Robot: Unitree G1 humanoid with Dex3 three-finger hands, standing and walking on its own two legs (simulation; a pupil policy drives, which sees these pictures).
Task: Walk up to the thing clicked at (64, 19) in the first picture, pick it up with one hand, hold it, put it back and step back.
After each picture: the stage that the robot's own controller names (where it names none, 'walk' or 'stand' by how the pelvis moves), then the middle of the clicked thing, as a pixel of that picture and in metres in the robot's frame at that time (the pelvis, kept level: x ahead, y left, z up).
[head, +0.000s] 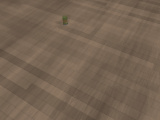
stand; (65, 20) +1.86 +0.23 -0.72
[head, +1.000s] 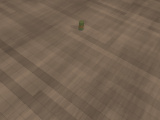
walk; (81, 25) +1.72 +0.07 -0.70
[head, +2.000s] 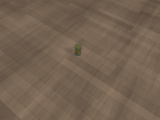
walk; (78, 50) +1.13 +0.07 -0.69
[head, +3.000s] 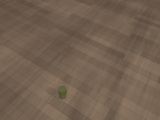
walk; (62, 92) +0.71 +0.13 -0.71
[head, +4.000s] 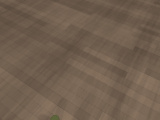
walk; out of the picture +0.47 +0.18 -0.71
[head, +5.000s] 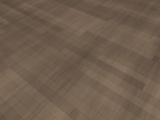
stand; out of the picture +0.40 +0.15 -0.71
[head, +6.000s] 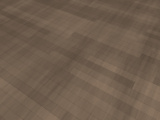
stand; out of the picture +0.37 +0.18 -0.72
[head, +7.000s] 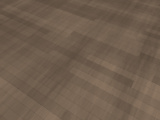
stand; out of the picture +0.38 +0.19 -0.73
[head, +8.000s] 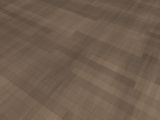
stand; out of the picture +0.37 +0.18 -0.73
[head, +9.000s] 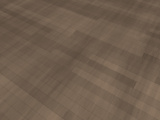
stand; out of the picture +0.37 +0.17 -0.73
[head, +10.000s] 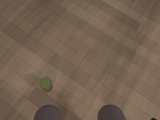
go down; (46, 85) +0.42 +0.17 -0.49
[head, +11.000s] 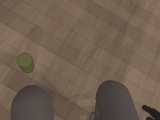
go down; (26, 63) +0.45 +0.21 -0.31
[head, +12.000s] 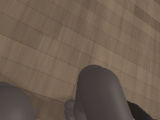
close in; out of the picture +0.43 +0.25 -0.23
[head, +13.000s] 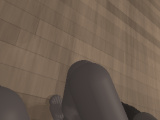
close; out of the picture +0.43 +0.27 -0.23
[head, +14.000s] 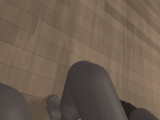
lift; out of the picture +0.41 +0.25 -0.23
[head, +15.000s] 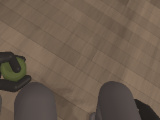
lift; (14, 74) +0.34 +0.23 -0.09
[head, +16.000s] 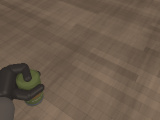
hold; (31, 88) +0.33 +0.17 +0.05
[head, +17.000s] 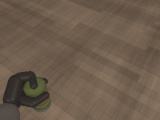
hold; (38, 95) +0.32 +0.17 +0.01
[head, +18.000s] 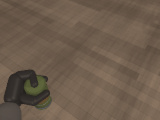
hold; (39, 93) +0.32 +0.16 +0.01
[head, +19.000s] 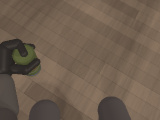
crouch; (28, 61) +0.42 +0.18 -0.09
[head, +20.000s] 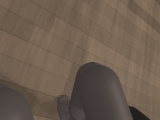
lower; out of the picture +0.42 +0.26 -0.23
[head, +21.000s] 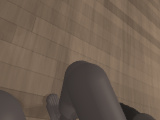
lower; out of the picture +0.43 +0.28 -0.24
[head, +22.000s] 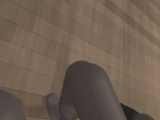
lower; out of the picture +0.44 +0.28 -0.24
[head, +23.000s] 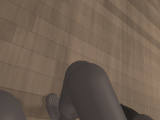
lower; out of the picture +0.44 +0.28 -0.24
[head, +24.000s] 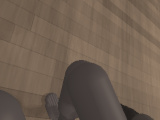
loosen; out of the picture +0.44 +0.28 -0.24
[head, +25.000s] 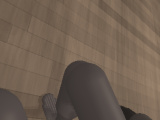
withdraw; out of the picture +0.43 +0.26 -0.24
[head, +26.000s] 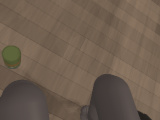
stand; (12, 58) +0.44 +0.23 -0.28
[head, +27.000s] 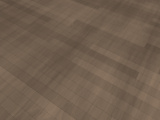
stand; out of the picture +0.38 +0.15 -0.64
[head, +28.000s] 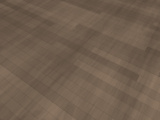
stand; out of the picture +0.41 +0.16 -0.66
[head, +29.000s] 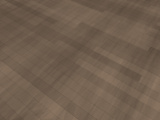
stand; out of the picture +0.39 +0.15 -0.67
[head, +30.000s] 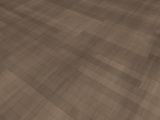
stand; out of the picture +0.42 +0.15 -0.72
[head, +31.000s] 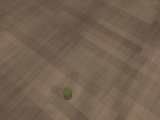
walk; (67, 93) +0.51 +0.12 -0.70
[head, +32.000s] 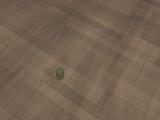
walk; (59, 74) +0.74 +0.14 -0.71
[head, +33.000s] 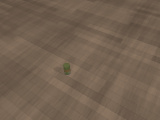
stand; (66, 69) +1.03 +0.24 -0.71
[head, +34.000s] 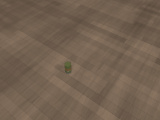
stand; (68, 67) +1.00 +0.15 -0.72
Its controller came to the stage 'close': yes
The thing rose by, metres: 0.71
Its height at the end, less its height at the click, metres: +0.00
